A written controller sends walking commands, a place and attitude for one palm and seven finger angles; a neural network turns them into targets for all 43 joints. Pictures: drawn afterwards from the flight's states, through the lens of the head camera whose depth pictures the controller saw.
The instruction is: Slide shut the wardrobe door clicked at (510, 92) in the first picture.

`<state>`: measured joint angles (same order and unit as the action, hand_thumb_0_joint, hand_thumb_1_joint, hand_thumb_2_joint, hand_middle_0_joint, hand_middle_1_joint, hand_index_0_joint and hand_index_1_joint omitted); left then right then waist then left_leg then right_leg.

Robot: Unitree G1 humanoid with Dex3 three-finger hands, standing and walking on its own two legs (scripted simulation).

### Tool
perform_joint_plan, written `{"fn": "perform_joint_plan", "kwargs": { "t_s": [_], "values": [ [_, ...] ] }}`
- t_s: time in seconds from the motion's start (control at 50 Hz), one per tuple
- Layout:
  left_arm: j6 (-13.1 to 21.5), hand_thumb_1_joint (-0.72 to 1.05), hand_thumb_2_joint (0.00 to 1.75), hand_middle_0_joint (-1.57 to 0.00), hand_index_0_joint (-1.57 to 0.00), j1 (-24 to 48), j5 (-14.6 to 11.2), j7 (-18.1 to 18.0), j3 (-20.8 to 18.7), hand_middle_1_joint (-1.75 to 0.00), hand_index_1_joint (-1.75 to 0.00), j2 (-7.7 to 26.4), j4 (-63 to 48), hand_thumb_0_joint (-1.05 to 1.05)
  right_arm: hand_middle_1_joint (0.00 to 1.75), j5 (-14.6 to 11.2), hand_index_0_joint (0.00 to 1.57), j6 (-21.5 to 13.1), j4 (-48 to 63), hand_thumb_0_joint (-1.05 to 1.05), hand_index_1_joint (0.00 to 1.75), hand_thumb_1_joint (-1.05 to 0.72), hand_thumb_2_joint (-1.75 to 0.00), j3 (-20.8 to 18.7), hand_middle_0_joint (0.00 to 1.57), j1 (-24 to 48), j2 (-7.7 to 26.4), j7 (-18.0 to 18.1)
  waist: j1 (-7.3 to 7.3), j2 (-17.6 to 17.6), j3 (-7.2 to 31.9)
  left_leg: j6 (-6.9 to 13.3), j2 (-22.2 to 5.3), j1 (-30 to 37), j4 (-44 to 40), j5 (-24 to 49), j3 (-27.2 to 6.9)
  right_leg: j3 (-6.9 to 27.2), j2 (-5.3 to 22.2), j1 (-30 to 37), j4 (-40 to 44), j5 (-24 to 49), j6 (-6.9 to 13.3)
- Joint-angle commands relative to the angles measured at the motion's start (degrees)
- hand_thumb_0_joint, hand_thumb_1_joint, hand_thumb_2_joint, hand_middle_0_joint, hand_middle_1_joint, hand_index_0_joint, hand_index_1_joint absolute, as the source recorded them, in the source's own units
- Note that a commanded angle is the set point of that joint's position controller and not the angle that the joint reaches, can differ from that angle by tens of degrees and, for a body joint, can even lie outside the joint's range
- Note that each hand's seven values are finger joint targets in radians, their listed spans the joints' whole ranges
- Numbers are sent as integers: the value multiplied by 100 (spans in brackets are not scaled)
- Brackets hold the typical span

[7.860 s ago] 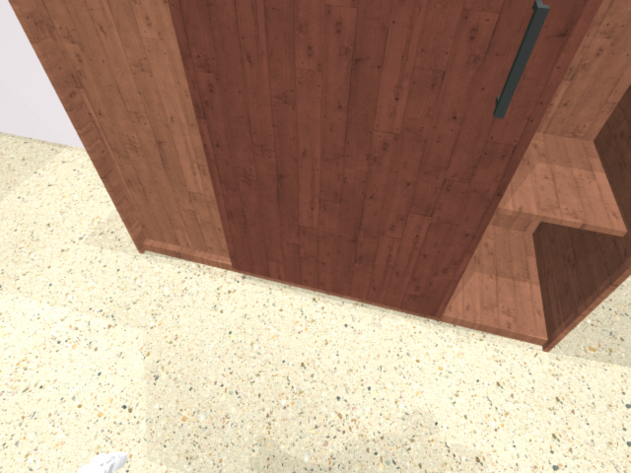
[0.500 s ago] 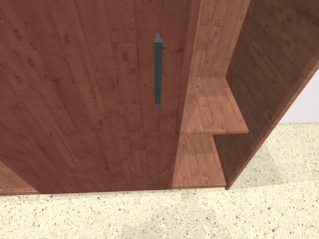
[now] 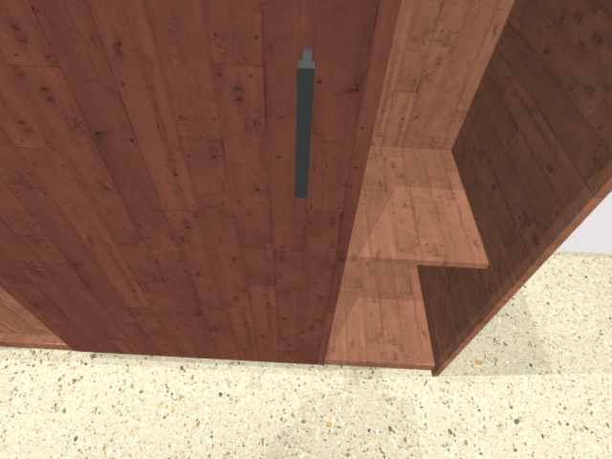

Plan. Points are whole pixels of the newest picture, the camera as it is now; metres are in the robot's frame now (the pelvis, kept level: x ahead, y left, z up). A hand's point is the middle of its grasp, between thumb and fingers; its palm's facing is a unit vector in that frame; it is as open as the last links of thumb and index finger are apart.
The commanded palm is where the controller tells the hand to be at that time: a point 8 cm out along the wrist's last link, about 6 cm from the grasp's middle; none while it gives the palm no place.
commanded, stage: shuffle to correct the standing spot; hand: left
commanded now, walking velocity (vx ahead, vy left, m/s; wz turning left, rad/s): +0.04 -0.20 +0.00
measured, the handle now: (304, 130) +0.47 +0.04 +0.19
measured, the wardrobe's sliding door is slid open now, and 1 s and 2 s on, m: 0.36 0.36 0.36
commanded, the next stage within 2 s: come to a stop and stand still in 0.30 s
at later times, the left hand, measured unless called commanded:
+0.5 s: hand out of the picture +0.06 +0.09 -0.18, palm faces +0.08 -0.98 -0.20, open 7.4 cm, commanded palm none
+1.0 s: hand out of the picture +0.02 +0.10 -0.17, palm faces +0.06 -0.97 -0.24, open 7.4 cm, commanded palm none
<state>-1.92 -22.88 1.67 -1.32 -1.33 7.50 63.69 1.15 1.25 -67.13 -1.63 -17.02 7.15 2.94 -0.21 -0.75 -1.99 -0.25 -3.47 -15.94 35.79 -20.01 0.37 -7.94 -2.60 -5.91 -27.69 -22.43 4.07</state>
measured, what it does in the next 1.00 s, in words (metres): steps on the spot: right foot, then left foot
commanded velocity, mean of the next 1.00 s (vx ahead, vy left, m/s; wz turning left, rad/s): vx -0.02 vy -0.02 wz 0.00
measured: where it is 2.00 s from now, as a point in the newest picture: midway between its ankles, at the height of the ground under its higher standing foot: outside the picture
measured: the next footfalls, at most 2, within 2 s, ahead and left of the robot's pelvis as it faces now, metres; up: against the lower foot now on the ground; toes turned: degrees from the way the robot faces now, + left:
right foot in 0.32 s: +0.07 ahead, -0.19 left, +0.00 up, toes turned -1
left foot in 0.56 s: +0.07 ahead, -0.01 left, +0.00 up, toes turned +5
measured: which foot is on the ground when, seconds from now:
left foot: down 0.00-0.32, up 0.34-0.54, down 0.56-1.00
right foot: down 0.00-0.10, up 0.12-0.30, down 0.32-1.00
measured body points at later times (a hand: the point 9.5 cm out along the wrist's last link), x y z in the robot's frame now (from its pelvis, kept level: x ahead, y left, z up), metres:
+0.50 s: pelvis +0.03 -0.09 +0.00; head +0.06 -0.08 +0.45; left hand +0.05 +0.14 -0.16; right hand +0.08 -0.35 -0.15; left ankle +0.00 +0.01 -0.70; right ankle +0.02 -0.19 -0.73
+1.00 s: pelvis +0.03 -0.09 +0.00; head +0.05 -0.09 +0.45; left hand +0.02 +0.15 -0.15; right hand +0.09 -0.32 -0.15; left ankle +0.03 -0.01 -0.73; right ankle +0.02 -0.19 -0.73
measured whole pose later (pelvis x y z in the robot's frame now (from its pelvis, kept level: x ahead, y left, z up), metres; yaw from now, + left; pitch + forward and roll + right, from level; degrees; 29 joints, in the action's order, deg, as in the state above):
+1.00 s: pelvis +0.03 -0.09 +0.00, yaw +2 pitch +0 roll -1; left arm 0.3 -18.9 1.0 -3.1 -0.1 9.3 59.3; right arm 0.9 1.3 -56.2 -1.8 -12.8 10.7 0.4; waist -0.3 1.5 -2.3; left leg 3.2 1.1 -14.6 32.0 -17.1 4.8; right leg -4.4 -0.3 -12.8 -30.5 -17.2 1.5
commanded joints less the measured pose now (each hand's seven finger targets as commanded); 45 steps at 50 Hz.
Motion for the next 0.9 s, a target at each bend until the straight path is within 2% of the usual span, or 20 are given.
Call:
{"fn": "perform_joint_plan", "kwargs": {
  "t_s": [0.0,0.04,0.06,0.08,0.12,0.18,0.26,0.28,0.3,0.32,0.36,0.42,0.5,0.54,0.6,0.72,0.78,0.84,0.86,0.88],
  "values": [
    [59,90,90,-20,-20,-502,47,-40,-131,-30,-30,559,-76,0,30,7,20,-122,325,0,30,-90,-90,-91,20,-46,364,94,26,-403,-460,83,-131,-567,303,-273,485,1076,1400,-162,517,3251,576],
    [27,90,90,-20,-20,-363,4,-23,-127,-30,-30,455,-124,0,30,27,20,-158,103,0,30,-90,-90,-121,20,-704,463,128,314,25,-225,257,-416,564,-685,1488,184,641,946,-734,-351,3211,178],
    [36,90,90,-20,-20,-379,-15,-2,-143,-30,-30,382,-211,0,30,63,20,-189,-35,0,30,-90,-90,-216,20,-1073,833,168,405,1167,1,638,-1185,1306,-997,2837,-907,243,535,-1381,-1363,2354,-207],
    [36,90,90,-20,-20,-94,-10,-3,-128,-30,-30,415,-376,0,30,85,20,-188,-123,0,30,-90,-90,-273,20,-1383,1116,219,533,1981,-139,1158,-2005,1478,-1506,4064,-1973,236,262,-2131,-2371,-302,-357],
    [-27,90,90,-20,-20,168,28,17,-222,-30,-30,521,-497,0,30,82,20,-218,67,0,30,-90,-90,-249,20,-988,1108,251,309,861,-376,1307,-2304,863,-1561,3907,-1829,1022,540,-2273,-3119,-1068,-287],
    [-66,90,90,-20,-20,36,0,148,-268,-30,-30,295,-565,0,30,99,20,-253,404,0,30,-90,-90,-313,20,-163,1275,226,33,1012,-179,860,-1801,360,-1550,2911,-984,902,676,-1782,-2321,-522,-420],
    [-31,90,90,-20,-20,-570,11,212,-317,-30,-30,384,-423,0,30,86,20,-150,617,0,30,-90,-90,-442,20,223,1410,118,-271,752,73,282,-1096,-527,-772,1242,-240,198,316,-358,-340,937,-507],
    [13,90,90,-20,-20,-734,36,189,-374,-30,-30,667,-390,0,30,64,20,-120,662,0,30,-90,-90,-452,20,143,1225,84,-343,25,72,66,-637,-865,-37,525,83,423,483,-38,308,1181,-492],
    [56,90,90,-20,-20,-633,101,122,-466,-30,-30,1206,-449,0,30,38,20,-84,789,0,30,-90,-90,-385,20,-11,742,36,-300,-1685,-24,-209,175,-1529,1293,-921,786,1792,1534,-69,1031,1317,-82],
    [18,90,90,-20,-20,-442,84,101,-439,-30,-30,1344,-612,0,30,24,20,-14,981,0,30,-90,-90,-322,20,165,559,23,-373,-1673,74,-107,183,-1362,2195,-1667,416,2215,2027,-569,1365,1086,412],
    [4,90,90,-20,-20,165,127,28,-423,-30,-30,1105,-752,0,30,11,20,-54,1012,0,30,-90,-90,-331,20,428,658,67,-236,-1376,-224,8,-16,-1522,2876,-1442,191,2163,1801,-850,1082,1864,821],
    [61,90,90,-20,-20,464,108,-44,-346,-30,-30,920,-837,0,30,-2,20,-107,912,0,30,-90,-90,-227,20,161,457,4,-34,-544,75,-57,3,-828,1692,-1127,376,1529,1648,-652,497,3409,854],
    [306,90,90,-20,-20,680,-81,-67,-278,-30,-30,1226,-679,0,30,-77,20,-221,773,0,30,-90,-90,-123,20,58,778,-40,130,-88,333,52,28,697,-1299,907,91,1467,1337,-624,177,3132,367],
    [275,90,90,-20,-20,543,-123,-61,-158,-30,-30,728,-651,0,30,-45,20,-254,840,0,30,-90,-90,-93,20,324,974,-48,-74,586,298,424,-731,821,-1351,2674,-661,1142,865,-748,260,2234,-225],
    [175,90,90,-20,-20,474,-72,-115,-72,-30,-30,782,-407,0,30,-66,20,-213,835,0,30,-90,-90,-29,20,566,846,-39,-169,1032,37,428,-600,399,-1532,2906,-584,935,836,-219,255,1825,-360],
    [235,90,90,-20,-20,380,-34,-149,-139,-30,-30,1051,-389,0,30,-39,20,-16,966,0,30,-90,-90,-109,20,364,770,-72,-42,-340,256,61,-98,442,-780,1607,10,1570,1588,-209,615,3522,-3],
    [237,90,90,-20,-20,458,-41,-160,-169,-30,-30,1075,-445,0,30,-30,20,18,981,0,30,-90,-90,-110,20,328,713,-96,-17,-491,213,-6,10,342,-683,1131,14,1762,1811,-296,650,3426,277],
    [231,90,90,-20,-20,550,-46,-141,-137,-30,-30,926,-466,0,30,-35,20,-28,924,0,30,-90,-90,-96,20,272,663,-106,31,-333,196,68,-150,719,-1085,1537,-132,1404,1430,-682,600,2471,78],
    [377,90,90,-20,-20,-84,-31,-351,-46,-30,-30,816,-437,0,30,-85,20,-150,1365,0,30,-90,-90,-104,20,706,945,-159,-141,-341,122,44,-117,446,-81,1119,145,1895,1493,-539,536,4841,-358],
    [442,90,90,-20,-20,285,-35,-310,-57,-30,-30,1170,-743,0,30,-89,20,-81,1436,0,30,-90,-90,-66,20,305,632,-218,116,-807,505,118,86,-29,-79,-91,30,1925,1739,-205,575,3507,-21]
  ]
}}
